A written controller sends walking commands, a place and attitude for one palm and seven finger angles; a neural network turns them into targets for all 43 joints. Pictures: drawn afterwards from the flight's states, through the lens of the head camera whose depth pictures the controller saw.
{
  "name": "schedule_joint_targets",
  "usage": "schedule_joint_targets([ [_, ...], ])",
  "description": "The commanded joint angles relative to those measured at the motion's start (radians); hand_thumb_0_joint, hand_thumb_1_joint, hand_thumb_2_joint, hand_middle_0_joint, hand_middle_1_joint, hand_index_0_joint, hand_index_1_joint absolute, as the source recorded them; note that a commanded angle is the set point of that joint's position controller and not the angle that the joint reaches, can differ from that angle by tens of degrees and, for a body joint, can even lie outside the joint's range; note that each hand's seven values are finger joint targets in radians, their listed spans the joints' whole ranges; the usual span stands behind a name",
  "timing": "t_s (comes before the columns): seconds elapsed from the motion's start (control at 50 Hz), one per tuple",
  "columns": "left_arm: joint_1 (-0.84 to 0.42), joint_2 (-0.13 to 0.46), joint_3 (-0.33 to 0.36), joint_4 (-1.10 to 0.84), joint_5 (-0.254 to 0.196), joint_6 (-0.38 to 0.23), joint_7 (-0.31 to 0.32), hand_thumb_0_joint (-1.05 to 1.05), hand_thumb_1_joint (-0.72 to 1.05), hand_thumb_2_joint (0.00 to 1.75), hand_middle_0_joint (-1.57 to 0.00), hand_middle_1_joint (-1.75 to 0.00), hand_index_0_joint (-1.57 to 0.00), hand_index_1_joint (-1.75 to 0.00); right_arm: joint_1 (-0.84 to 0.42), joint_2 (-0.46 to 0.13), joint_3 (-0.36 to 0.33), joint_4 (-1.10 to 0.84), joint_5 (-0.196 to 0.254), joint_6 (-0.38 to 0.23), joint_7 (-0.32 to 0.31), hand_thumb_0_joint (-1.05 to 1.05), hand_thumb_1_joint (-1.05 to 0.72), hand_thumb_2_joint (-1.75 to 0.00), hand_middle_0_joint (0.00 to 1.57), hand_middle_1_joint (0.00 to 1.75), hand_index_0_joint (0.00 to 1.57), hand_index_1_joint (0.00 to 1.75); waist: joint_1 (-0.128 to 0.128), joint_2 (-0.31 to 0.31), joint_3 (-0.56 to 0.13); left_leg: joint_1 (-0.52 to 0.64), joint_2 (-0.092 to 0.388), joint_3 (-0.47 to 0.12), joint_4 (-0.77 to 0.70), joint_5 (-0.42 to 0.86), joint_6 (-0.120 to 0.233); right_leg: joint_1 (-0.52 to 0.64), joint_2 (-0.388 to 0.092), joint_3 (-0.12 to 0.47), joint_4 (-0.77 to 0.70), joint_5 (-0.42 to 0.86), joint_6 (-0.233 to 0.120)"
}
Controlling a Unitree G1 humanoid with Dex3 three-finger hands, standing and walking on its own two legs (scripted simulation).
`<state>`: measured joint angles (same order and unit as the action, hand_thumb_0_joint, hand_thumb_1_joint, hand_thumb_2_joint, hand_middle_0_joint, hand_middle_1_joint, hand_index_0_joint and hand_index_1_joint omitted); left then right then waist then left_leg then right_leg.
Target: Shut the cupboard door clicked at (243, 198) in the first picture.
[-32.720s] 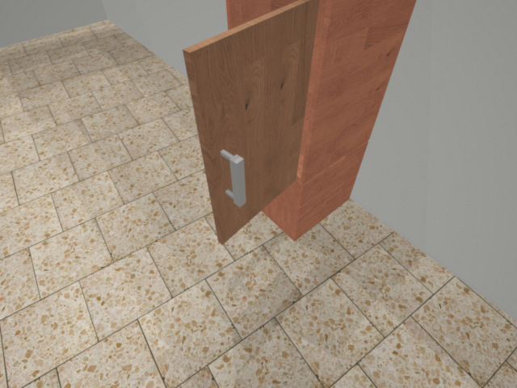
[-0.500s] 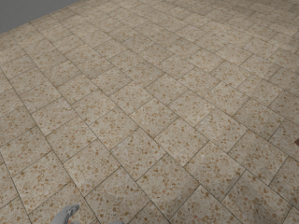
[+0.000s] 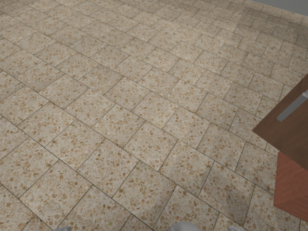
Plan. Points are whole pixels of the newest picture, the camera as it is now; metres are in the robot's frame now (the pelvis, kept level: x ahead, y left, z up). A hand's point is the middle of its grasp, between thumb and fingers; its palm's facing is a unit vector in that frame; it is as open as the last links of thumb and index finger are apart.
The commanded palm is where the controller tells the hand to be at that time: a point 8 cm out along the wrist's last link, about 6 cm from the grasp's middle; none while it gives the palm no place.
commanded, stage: turn to face it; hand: left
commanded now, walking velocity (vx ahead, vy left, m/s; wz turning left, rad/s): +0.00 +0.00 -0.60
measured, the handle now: (293, 105) +0.61 -0.52 -0.07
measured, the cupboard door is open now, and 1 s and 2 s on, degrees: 71 71 71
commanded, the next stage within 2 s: take the last steps up to it in 1.10 s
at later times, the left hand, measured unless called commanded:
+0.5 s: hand (114, 214) +0.18 +0.12 -0.17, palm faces -0.28 -0.93 -0.23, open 7.4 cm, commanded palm none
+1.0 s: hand (145, 180) +0.28 +0.04 -0.16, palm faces -0.53 -0.80 -0.28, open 7.4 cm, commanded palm none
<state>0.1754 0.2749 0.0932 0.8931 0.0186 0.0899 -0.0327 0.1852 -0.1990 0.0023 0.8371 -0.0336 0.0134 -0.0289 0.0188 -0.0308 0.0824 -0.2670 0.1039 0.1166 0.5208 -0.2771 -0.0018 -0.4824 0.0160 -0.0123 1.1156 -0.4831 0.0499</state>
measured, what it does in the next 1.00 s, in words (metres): steps on the spot, turning right: right foot, then left foot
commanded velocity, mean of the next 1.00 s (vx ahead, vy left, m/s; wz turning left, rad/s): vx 0.00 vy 0.00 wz -0.51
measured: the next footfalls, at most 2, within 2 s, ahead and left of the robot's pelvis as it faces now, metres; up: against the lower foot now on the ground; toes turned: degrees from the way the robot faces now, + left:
right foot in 0.22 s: +0.02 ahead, -0.16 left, +0.00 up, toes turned -13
left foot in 0.58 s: +0.14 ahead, +0.06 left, +0.00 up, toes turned -17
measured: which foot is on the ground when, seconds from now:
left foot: down 0.00-0.22, up 0.24-0.56, down 0.58-0.96, up 0.98-1.00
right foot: up 0.00-0.20, down 0.22-0.58, up 0.60-0.94, down 0.96-1.00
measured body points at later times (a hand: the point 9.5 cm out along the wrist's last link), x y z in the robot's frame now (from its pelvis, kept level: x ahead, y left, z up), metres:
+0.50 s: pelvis +0.04 -0.04 +0.00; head +0.09 -0.06 +0.44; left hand +0.19 +0.17 -0.15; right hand +0.05 -0.33 -0.14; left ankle +0.08 +0.09 -0.70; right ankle -0.02 -0.15 -0.74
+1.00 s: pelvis +0.06 -0.07 -0.02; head +0.09 -0.11 +0.43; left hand +0.31 +0.08 -0.14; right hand -0.06 -0.31 -0.17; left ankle +0.10 +0.08 -0.72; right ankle -0.01 -0.16 -0.74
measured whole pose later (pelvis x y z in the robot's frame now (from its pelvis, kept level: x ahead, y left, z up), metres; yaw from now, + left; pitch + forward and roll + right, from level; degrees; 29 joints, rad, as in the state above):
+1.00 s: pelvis +0.06 -0.07 -0.02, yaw -33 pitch +2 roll -1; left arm 0.12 0.24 0.06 0.88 0.02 0.04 -0.02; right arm 0.26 -0.27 -0.05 0.94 -0.02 0.05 -0.02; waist -0.03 0.05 0.07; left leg -0.32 0.16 0.13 0.80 -0.51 -0.06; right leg -0.30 -0.01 -0.06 0.61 -0.35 -0.02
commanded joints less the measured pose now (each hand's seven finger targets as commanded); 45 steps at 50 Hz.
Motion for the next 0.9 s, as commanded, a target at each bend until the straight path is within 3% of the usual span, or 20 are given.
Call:
schedule_joint_targets([
  [0.0, -0.068, 0.034, 0.008, -0.112, -0.002, -0.025, -0.015, 0.00, 0.90, 0.90, -0.20, -0.30, -0.20, -0.30, 0.069, -0.223, -0.077, -0.036, 0.001, -0.012, -0.010, 0.00, -0.90, -0.90, 0.20, 0.30, 0.20, 0.30, -0.047, 0.214, -0.121, 0.175, 0.250, -0.108, -0.163, 0.418, 0.131, -0.041, -0.056, -0.023, -0.092, 0.023, 0.013],
  [0.1, -0.076, 0.026, -0.002, -0.117, 0.000, -0.038, -0.015, 0.00, 0.90, 0.90, -0.20, -0.30, -0.20, -0.30, 0.066, -0.256, -0.098, -0.014, 0.000, -0.003, 0.004, 0.00, -0.90, -0.90, 0.20, 0.30, 0.20, 0.30, -0.055, 0.264, -0.126, 0.153, 0.262, -0.031, -0.089, 0.416, 0.107, 0.100, -0.021, -0.101, -0.360, 0.052, -0.011],
  [0.14, -0.021, 0.043, 0.001, -0.101, 0.001, -0.049, -0.013, 0.00, 0.90, 0.90, -0.20, -0.30, -0.20, -0.30, 0.054, -0.261, -0.104, -0.012, 0.006, 0.001, 0.008, 0.00, -0.90, -0.90, 0.20, 0.30, 0.20, 0.30, -0.021, 0.239, -0.150, 0.112, 0.239, 0.014, 0.013, 0.376, 0.054, 0.232, -0.005, -0.119, -0.562, 0.213, -0.029],
  [0.16, 0.044, 0.087, 0.009, -0.081, 0.004, -0.057, -0.007, 0.00, 0.90, 0.90, -0.20, -0.30, -0.20, -0.30, 0.045, -0.248, -0.105, -0.018, 0.013, 0.002, 0.014, 0.00, -0.90, -0.90, 0.20, 0.30, 0.20, 0.30, 0.013, 0.150, -0.172, 0.031, 0.202, 0.044, 0.129, 0.300, 0.007, 0.370, -0.034, -0.068, -0.682, 0.333, -0.053],
  [0.18, 0.109, 0.193, 0.028, -0.062, 0.013, -0.072, 0.007, 0.00, 0.90, 0.90, -0.20, -0.30, -0.20, -0.30, 0.036, -0.176, -0.089, -0.048, 0.021, 0.003, 0.019, 0.00, -0.90, -0.90, 0.20, 0.30, 0.20, 0.30, 0.048, -0.145, -0.196, -0.207, 0.086, 0.108, 0.338, -0.043, -0.059, 0.564, -0.262, 0.220, -0.758, 0.578, -0.136],
  [0.2, 0.153, 0.255, 0.034, -0.045, 0.001, -0.072, 0.021, 0.00, 0.90, 0.90, -0.20, -0.30, -0.20, -0.30, -0.031, -0.148, -0.073, -0.093, 0.022, 0.012, 0.014, 0.00, -0.90, -0.90, 0.20, 0.30, 0.20, 0.30, 0.076, -0.250, -0.170, -0.347, -0.010, 0.021, 0.542, -0.403, -0.082, 0.514, -0.421, 0.396, -0.757, 0.859, -0.246],
  [0.22, 0.152, 0.246, 0.039, -0.047, -0.002, -0.069, 0.033, 0.00, 0.90, 0.90, -0.20, -0.30, -0.20, -0.30, -0.068, -0.151, -0.069, -0.097, 0.021, 0.018, 0.001, 0.00, -0.90, -0.90, 0.20, 0.30, 0.20, 0.30, 0.074, -0.196, -0.151, -0.401, 0.002, -0.093, 0.638, -0.366, -0.074, 0.486, -0.396, 0.393, -0.750, 0.868, -0.278],
  [0.24, 0.100, 0.224, 0.037, -0.052, 0.000, -0.070, 0.042, 0.00, 0.90, 0.90, -0.20, -0.30, -0.20, -0.30, -0.064, -0.154, -0.070, -0.085, 0.022, 0.016, -0.005, 0.00, -0.90, -0.90, 0.20, 0.30, 0.20, 0.30, 0.046, -0.263, -0.135, -0.445, 0.010, -0.122, 0.683, -0.326, -0.080, 0.480, -0.367, 0.409, -0.748, 0.820, -0.281],
  [0.28, -0.006, 0.156, 0.017, -0.082, -0.002, -0.067, 0.046, 0.00, 0.90, 0.90, -0.20, -0.30, -0.20, -0.30, -0.027, -0.167, -0.071, -0.046, 0.018, 0.014, 0.002, 0.00, -0.90, -0.90, 0.20, 0.30, 0.20, 0.30, -0.007, -0.173, -0.142, -0.367, 0.029, -0.121, 0.648, -0.187, -0.093, 0.422, -0.277, 0.258, -0.719, 0.775, -0.246],
  [0.32, -0.017, 0.153, 0.012, -0.088, 0.000, -0.073, 0.042, 0.00, 0.90, 0.90, -0.20, -0.30, -0.20, -0.30, -0.005, -0.149, -0.066, -0.031, 0.018, 0.017, 0.009, 0.00, -0.90, -0.90, 0.20, 0.30, 0.20, 0.30, -0.019, -0.122, -0.159, -0.298, 0.003, -0.090, 0.564, -0.144, -0.100, 0.386, -0.243, 0.209, -0.711, 0.799, -0.230],
  [0.46, -0.007, 0.174, 0.024, -0.077, 0.009, -0.069, 0.039, 0.00, 0.90, 0.90, -0.20, -0.30, -0.20, -0.30, -0.024, -0.140, -0.064, -0.054, 0.027, 0.009, 0.009, 0.00, -0.90, -0.90, 0.20, 0.30, 0.20, 0.30, -0.012, -0.114, -0.139, -0.182, -0.051, -0.086, 0.261, -0.138, -0.090, 0.335, -0.237, 0.328, -0.698, 0.711, -0.238],
  [0.52, -0.057, 0.157, 0.023, -0.085, -0.005, -0.060, 0.038, 0.00, 0.90, 0.90, -0.20, -0.30, -0.20, -0.30, 0.087, -0.151, -0.065, -0.022, 0.028, -0.006, 0.001, 0.00, -0.90, -0.90, 0.20, 0.30, 0.20, 0.30, -0.069, -0.083, -0.170, 0.053, -0.063, -0.081, -0.066, 0.092, -0.078, 0.239, -0.162, 0.312, -0.591, 0.634, -0.153],
  [0.54, -0.027, 0.105, 0.013, -0.097, -0.013, -0.054, 0.034, 0.00, 0.90, 0.90, -0.20, -0.30, -0.20, -0.30, 0.113, -0.216, -0.074, -0.016, 0.017, -0.019, -0.002, 0.00, -0.90, -0.90, 0.20, 0.30, 0.20, 0.30, -0.063, 0.091, -0.206, 0.185, 0.080, -0.218, -0.181, 0.206, -0.031, 0.125, -0.052, 0.231, -0.479, 0.427, -0.091],
  [0.56, 0.018, 0.058, 0.001, -0.103, -0.017, -0.054, 0.024, 0.00, 0.90, 0.90, -0.20, -0.30, -0.20, -0.30, 0.126, -0.302, -0.091, -0.028, 0.009, -0.016, 0.000, 0.00, -0.90, -0.90, 0.20, 0.30, 0.20, 0.30, -0.054, 0.340, -0.214, 0.270, 0.313, -0.427, -0.179, 0.416, 0.084, -0.030, 0.053, 0.091, -0.256, -0.058, -0.038],
  [0.58, -0.010, 0.080, 0.001, -0.111, -0.006, -0.052, 0.022, 0.00, 0.90, 0.90, -0.20, -0.30, -0.20, -0.30, 0.141, -0.307, -0.088, -0.029, 0.002, -0.015, -0.009, 0.00, -0.90, -0.90, 0.20, 0.30, 0.20, 0.30, -0.074, 0.309, -0.196, 0.233, 0.396, -0.460, -0.182, 0.504, 0.166, -0.064, 0.028, 0.065, -0.051, -0.181, -0.022],
  [0.62, -0.039, 0.084, 0.013, -0.095, -0.002, -0.053, 0.012, 0.00, 0.90, 0.90, -0.20, -0.30, -0.20, -0.30, 0.091, -0.252, -0.074, -0.042, -0.002, -0.019, -0.015, 0.00, -0.90, -0.90, 0.20, 0.30, 0.20, 0.30, -0.049, 0.264, -0.146, 0.179, 0.319, -0.342, -0.150, 0.624, 0.169, -0.090, -0.022, 0.069, 0.098, -0.106, -0.003],
  [0.68, -0.055, 0.049, 0.002, -0.093, -0.005, -0.040, -0.003, 0.00, 0.90, 0.90, -0.20, -0.30, -0.20, -0.30, 0.067, -0.222, -0.070, -0.042, -0.001, -0.017, -0.016, 0.00, -0.90, -0.90, 0.20, 0.30, 0.20, 0.30, -0.042, 0.201, -0.140, 0.227, 0.237, -0.149, -0.118, 0.670, 0.131, -0.077, -0.042, 0.011, 0.015, -0.021, 0.010],
  [0.76, -0.095, 0.028, -0.005, -0.101, -0.002, -0.035, -0.008, 0.00, 0.90, 0.90, -0.20, -0.30, -0.20, -0.30, 0.108, -0.225, -0.078, -0.007, 0.001, -0.012, -0.009, 0.00, -0.90, -0.90, 0.20, 0.30, 0.20, 0.30, -0.064, 0.223, -0.130, 0.210, 0.236, -0.080, -0.124, 0.605, 0.123, 0.000, -0.041, -0.039, -0.166, 0.016, 0.002],
  [0.84, -0.079, 0.020, -0.011, -0.094, 0.001, -0.041, -0.005, 0.00, 0.90, 0.90, -0.20, -0.30, -0.20, -0.30, 0.088, -0.245, -0.090, 0.011, -0.001, -0.004, 0.001, 0.00, -0.90, -0.90, 0.20, 0.30, 0.20, 0.30, -0.056, 0.262, -0.124, 0.155, 0.246, -0.047, -0.094, 0.494, 0.110, 0.113, -0.018, -0.088, -0.361, 0.059, -0.019],
  [0.88, -0.023, 0.035, -0.009, -0.078, 0.000, -0.050, -0.002, 0.00, 0.90, 0.90, -0.20, -0.30, -0.20, -0.30, 0.073, -0.247, -0.092, 0.018, 0.005, -0.002, 0.005, 0.00, -0.90, -0.90, 0.20, 0.30, 0.20, 0.30, -0.019, 0.229, -0.130, 0.085, 0.229, -0.024, -0.025, 0.414, 0.067, 0.261, -0.009, -0.093, -0.559, 0.220, -0.036],
])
